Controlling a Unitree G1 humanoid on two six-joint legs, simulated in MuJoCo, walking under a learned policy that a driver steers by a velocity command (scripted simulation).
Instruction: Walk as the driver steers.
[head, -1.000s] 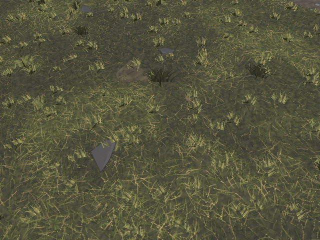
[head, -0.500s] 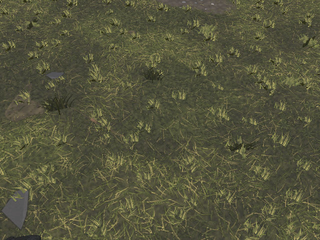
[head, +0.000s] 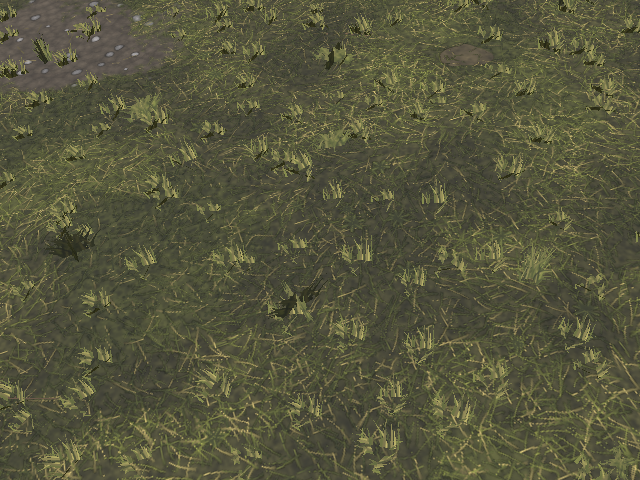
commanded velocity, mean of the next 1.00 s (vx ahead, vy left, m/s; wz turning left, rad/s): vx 0.91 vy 0.00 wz -1.00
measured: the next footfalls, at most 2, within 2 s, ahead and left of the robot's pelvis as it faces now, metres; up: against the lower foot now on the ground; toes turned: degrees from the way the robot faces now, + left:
left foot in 0.30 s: +0.42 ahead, +0.06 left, +0.00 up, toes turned -19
right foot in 0.78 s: +0.68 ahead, -0.34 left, +0.00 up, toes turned -47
